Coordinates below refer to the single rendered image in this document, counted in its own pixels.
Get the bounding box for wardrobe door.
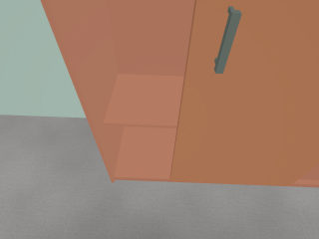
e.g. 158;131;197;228
169;0;319;186
298;163;319;180

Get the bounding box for handle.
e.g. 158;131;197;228
214;6;242;74

